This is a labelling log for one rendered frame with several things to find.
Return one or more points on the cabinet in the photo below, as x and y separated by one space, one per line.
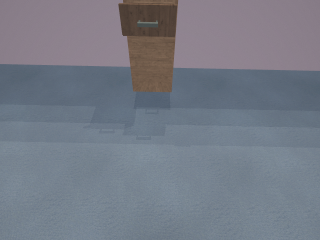
152 58

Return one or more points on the handle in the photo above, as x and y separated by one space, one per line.
147 24

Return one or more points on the drawer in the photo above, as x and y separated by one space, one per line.
164 13

